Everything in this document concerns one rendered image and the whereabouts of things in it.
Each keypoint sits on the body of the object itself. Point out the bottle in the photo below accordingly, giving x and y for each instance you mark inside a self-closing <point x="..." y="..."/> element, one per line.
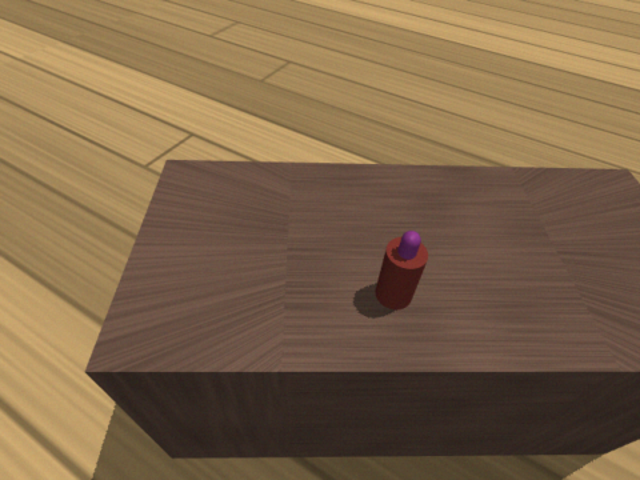
<point x="403" y="264"/>

